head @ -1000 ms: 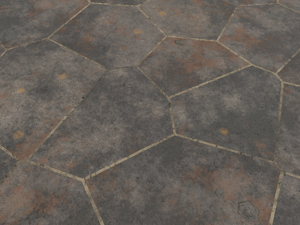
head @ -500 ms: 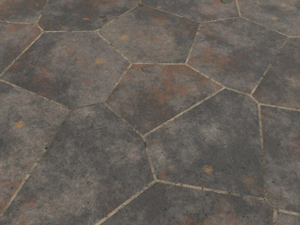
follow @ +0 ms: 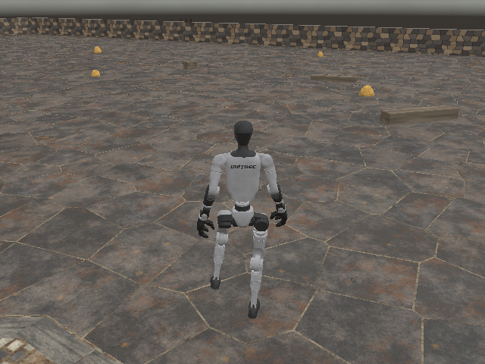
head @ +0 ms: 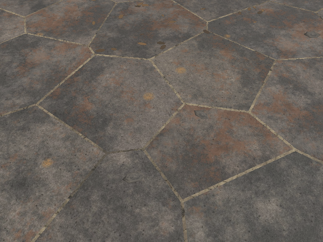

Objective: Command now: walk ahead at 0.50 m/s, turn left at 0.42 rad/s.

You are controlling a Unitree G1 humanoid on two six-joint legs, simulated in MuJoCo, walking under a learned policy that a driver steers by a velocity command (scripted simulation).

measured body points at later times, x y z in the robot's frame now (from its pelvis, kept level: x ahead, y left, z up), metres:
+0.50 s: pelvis +0.27 +0.08 +0.00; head +0.30 +0.10 +0.45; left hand +0.38 +0.39 -0.10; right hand +0.42 -0.16 -0.12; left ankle +0.26 +0.14 -0.75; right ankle +0.42 -0.08 -0.68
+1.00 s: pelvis +0.51 +0.10 +0.00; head +0.55 +0.11 +0.44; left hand +0.46 +0.37 -0.13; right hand +0.78 -0.06 -0.11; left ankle +0.49 +0.25 -0.71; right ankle +0.59 +0.02 -0.75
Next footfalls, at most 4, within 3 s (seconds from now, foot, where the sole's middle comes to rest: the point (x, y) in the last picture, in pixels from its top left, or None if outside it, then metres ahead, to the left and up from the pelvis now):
0.26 left None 0.29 0.15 -0.78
0.74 right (170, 219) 0.62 0.04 -0.78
1.14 left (115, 229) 0.57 0.27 -0.78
1.54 right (179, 222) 0.61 0.00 -0.78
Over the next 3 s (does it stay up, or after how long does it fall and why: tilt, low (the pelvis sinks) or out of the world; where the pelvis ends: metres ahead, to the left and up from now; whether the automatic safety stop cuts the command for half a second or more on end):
stays up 0.57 0.14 -0.01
